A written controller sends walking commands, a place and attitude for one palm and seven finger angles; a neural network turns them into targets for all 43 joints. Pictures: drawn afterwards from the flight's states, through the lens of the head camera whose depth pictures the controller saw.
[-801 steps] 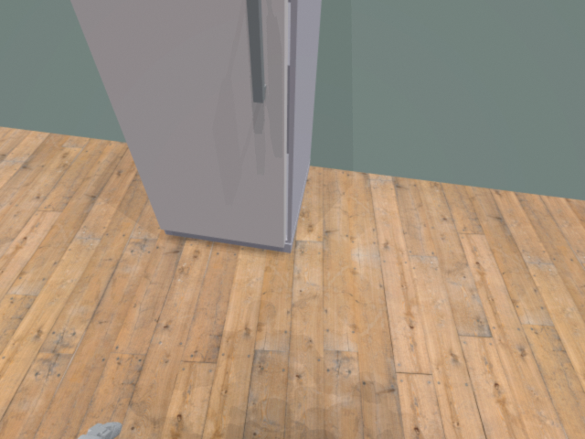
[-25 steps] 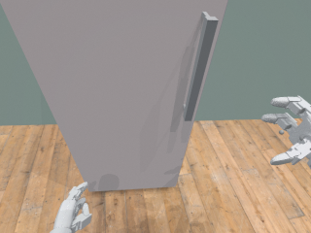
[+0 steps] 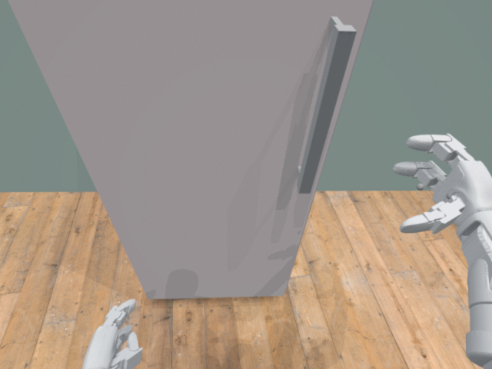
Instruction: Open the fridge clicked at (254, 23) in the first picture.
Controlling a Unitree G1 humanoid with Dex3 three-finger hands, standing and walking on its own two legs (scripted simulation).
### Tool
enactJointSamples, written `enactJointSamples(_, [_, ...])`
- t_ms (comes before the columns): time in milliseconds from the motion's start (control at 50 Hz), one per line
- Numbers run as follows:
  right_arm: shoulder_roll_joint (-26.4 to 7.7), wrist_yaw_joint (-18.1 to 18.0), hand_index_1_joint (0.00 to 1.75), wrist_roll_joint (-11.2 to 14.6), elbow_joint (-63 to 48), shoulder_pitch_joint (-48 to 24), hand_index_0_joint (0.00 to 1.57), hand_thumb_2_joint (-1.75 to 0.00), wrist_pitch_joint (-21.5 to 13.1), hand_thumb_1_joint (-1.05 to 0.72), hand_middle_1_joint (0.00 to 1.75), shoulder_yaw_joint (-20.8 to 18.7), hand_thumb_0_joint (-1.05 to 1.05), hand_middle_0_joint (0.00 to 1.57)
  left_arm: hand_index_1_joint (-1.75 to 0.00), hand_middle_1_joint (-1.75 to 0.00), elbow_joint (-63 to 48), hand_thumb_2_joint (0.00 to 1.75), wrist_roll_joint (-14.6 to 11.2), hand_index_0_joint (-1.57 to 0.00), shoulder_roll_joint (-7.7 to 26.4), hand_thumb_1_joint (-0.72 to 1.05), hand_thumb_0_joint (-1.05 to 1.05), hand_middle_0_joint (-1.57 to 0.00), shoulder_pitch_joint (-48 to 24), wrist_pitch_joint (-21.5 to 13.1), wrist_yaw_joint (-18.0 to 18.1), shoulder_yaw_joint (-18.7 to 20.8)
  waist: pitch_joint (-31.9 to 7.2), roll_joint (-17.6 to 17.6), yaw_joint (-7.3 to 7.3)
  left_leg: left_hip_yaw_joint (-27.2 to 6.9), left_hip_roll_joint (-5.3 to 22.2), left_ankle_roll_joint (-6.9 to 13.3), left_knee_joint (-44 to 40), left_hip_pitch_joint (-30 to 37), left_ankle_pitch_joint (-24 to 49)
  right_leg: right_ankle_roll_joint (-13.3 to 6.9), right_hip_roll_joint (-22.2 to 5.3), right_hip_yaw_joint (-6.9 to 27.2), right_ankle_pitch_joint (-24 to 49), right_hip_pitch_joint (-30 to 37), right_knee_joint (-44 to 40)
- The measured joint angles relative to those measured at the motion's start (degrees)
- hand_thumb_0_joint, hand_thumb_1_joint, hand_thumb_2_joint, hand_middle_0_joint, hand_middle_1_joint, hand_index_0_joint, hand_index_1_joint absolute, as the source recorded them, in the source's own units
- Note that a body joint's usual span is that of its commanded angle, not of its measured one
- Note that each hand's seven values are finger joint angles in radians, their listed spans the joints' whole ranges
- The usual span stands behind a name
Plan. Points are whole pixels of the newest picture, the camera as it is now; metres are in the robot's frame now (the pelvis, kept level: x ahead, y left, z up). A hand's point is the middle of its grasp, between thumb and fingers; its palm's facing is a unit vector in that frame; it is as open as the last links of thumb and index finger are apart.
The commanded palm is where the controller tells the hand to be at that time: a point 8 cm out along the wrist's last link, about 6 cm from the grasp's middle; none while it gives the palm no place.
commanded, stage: move the hooked fingers beside the handle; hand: right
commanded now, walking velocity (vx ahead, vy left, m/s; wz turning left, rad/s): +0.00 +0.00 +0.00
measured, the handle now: (316, 118) +0.51 -0.10 +0.17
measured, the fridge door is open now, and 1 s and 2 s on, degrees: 0 0 0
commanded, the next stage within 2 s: feel for the door with the fingertips in 1.64 s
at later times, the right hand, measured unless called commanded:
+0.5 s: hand (383, 157) +0.42 -0.20 +0.17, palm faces -0.05 +1.00 +0.00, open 14.0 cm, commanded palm +0.40 -0.25 +0.17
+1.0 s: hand (362, 138) +0.47 -0.17 +0.16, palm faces -0.05 +1.00 +0.01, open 14.0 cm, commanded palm +0.45 -0.23 +0.17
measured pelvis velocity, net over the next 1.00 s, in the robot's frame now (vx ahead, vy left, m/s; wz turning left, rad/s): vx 0.01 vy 0.00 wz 0.03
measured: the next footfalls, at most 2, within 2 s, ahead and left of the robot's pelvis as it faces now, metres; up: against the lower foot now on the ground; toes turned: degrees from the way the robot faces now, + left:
none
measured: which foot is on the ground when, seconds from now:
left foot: down 0.00-1.00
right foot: down 0.00-1.00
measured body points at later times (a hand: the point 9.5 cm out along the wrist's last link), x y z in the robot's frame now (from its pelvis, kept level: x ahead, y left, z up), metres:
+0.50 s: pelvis +0.01 +0.00 +0.00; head +0.01 +0.00 +0.45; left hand +0.12 +0.26 -0.10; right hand +0.42 -0.25 +0.17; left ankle -0.02 +0.11 -0.73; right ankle +0.03 -0.09 -0.73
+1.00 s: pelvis +0.01 +0.00 +0.00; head +0.03 +0.00 +0.44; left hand +0.06 +0.28 -0.11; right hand +0.47 -0.23 +0.17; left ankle -0.02 +0.11 -0.73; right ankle +0.03 -0.09 -0.73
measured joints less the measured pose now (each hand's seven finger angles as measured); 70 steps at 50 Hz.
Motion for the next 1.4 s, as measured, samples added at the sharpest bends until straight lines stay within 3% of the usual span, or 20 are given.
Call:
enactJointSamples(140, [0.1,-1.6,1.2,-1.1,5.7,-4.9,0.3,-0.3,0.1,0.5,1.2,1.7,-0.02,0.3,-0.3,-0.3,0.1,0.9,0.1,-0.2,-0.1,0.91,0.01,-0.21,-0.1,1.2,-0.1,-0.1,0.0,0.2,0.73,-0.1,0.1,-0.1,0.0,-0.8,0.1,-0.1,0.1,-0.1,0.1,-0.7,-0.1])
enactJointSamples(560, [-0.1,-4.3,1.2,-3.5,19.7,-15.1,0.3,-0.3,-4.6,0.5,1.2,1.8,-0.02,0.3,-0.3,-0.3,1.9,0.9,0.6,-0.2,0.5,0.91,0.01,-0.21,3.9,4.4,-0.9,1.3,-0.2,0.7,3.03,-0.9,-0.4,0.1,0.3,-2.9,-0.3,0.0,-0.4,-0.8,-0.6,-2.5,0.3])
enactJointSamples(780, [1.2,-5.4,1.2,-4.0,26.8,-21.3,0.3,-0.3,-6.9,0.5,1.2,3.3,-0.02,0.3,-0.3,-0.3,2.9,0.9,0.8,-0.2,0.8,0.91,0.01,-0.21,5.0,5.5,-1.5,1.9,-1.0,0.6,3.51,-0.9,-0.5,0.1,1.0,-4.4,-0.5,0.1,-0.6,-0.8,-0.8,-4.1,1.0])
enactJointSamples(1000, [-1.9,-5.7,1.2,-6.0,38.5,-27.9,0.3,-0.3,-13.0,0.5,1.2,1.1,-0.02,0.3,-0.3,-0.3,2.9,0.9,1.3,-0.2,0.9,0.91,0.01,-0.21,6.6,5.9,-1.9,1.8,-0.7,0.9,5.49,-1.4,-1.1,0.4,2.6,-7.9,-0.6,0.3,-1.3,-1.3,-1.2,-7.3,2.6])
enactJointSamples(1180, [-2.0,-4.7,1.2,-5.6,37.1,-26.4,0.3,-0.3,-14.0,0.5,1.2,0.3,-0.02,0.3,-0.3,-0.3,3.6,0.9,1.3,-0.2,1.5,0.91,0.01,-0.21,9.4,6.8,-2.1,2.6,-1.2,0.7,5.63,-1.9,-1.2,0.2,2.5,-8.7,-0.6,0.2,-1.5,-1.8,-1.6,-8.0,2.8])
enactJointSamples(1400, [-0.6,-6.1,1.2,-5.7,34.9,-25.1,0.3,-0.3,-12.6,0.5,1.2,0.5,-0.02,0.3,-0.3,-0.3,2.5,0.9,1.3,-0.2,0.8,0.91,0.01,-0.21,8.0,7.1,-2.4,2.4,-1.5,0.7,5.43,-2.0,-1.2,0.1,2.4,-8.2,-0.8,0.1,-1.4,-1.8,-1.9,-7.7,3.0])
